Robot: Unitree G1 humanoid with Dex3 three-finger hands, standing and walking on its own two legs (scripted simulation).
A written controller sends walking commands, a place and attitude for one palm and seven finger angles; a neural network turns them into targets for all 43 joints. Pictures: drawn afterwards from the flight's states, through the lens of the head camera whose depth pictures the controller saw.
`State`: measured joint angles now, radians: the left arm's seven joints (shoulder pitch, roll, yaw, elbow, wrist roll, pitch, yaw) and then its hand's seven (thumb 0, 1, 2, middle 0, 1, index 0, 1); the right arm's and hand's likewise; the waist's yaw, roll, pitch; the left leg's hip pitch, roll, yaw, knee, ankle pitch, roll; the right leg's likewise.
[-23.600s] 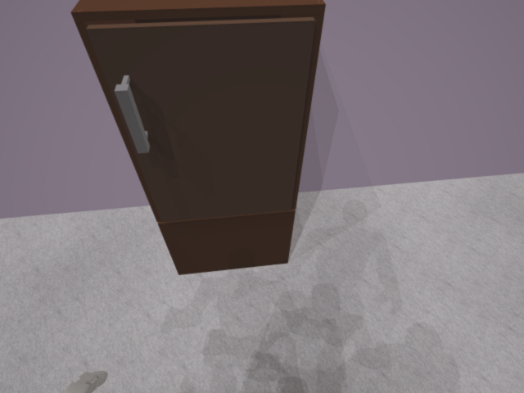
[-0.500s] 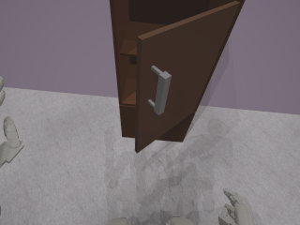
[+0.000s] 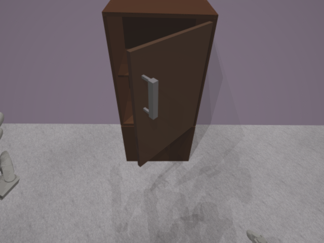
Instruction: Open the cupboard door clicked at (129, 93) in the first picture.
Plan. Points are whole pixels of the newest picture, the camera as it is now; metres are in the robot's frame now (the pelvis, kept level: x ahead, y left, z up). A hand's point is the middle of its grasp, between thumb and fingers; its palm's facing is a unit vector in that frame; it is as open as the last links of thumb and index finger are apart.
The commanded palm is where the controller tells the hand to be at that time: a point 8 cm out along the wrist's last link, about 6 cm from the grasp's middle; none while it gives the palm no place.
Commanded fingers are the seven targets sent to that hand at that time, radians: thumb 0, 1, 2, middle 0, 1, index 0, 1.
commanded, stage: stop stepping back and stand still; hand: left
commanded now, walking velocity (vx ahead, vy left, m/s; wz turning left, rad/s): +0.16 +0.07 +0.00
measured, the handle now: (149, 97) +0.57 +0.10 +0.06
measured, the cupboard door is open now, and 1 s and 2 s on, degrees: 44 44 44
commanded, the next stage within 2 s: let the arm hang, fingers relaxed in 1.24 s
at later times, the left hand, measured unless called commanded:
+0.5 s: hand (8, 204) +0.14 +0.27 +0.15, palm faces +0.47 -0.75 -0.48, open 7.4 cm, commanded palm +0.08 +0.30 +0.18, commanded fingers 0.00 0.90 0.90 -0.20 -0.30 -0.20 -0.30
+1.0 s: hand out of the picture +0.11 +0.30 +0.14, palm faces +0.42 -0.79 -0.45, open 7.4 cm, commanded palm +0.06 +0.33 +0.18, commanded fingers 0.00 0.90 0.90 -0.20 -0.30 -0.20 -0.30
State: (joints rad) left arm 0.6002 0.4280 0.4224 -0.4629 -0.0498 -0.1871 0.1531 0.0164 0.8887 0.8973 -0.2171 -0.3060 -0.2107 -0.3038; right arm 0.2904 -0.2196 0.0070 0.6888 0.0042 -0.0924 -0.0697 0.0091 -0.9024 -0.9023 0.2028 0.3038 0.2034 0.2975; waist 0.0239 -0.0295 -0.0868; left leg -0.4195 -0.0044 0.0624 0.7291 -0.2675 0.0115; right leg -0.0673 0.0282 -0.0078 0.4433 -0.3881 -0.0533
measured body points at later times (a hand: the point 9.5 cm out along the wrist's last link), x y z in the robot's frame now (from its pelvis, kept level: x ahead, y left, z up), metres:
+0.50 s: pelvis -0.05 +0.00 +0.00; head -0.05 -0.01 +0.45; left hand +0.11 +0.31 +0.18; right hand +0.09 -0.24 -0.10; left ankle -0.04 +0.12 -0.73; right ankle -0.06 -0.09 -0.74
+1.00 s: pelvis -0.08 +0.03 +0.01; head -0.07 +0.04 +0.46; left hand +0.08 +0.34 +0.16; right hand +0.09 -0.19 -0.08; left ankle -0.04 +0.13 -0.74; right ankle -0.06 -0.09 -0.74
